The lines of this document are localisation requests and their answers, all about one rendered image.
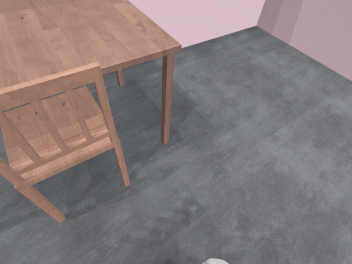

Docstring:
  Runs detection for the table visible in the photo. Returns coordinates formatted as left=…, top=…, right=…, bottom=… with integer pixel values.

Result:
left=0, top=0, right=182, bottom=145

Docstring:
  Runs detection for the chair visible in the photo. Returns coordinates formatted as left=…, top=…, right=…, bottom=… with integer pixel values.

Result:
left=0, top=62, right=130, bottom=223

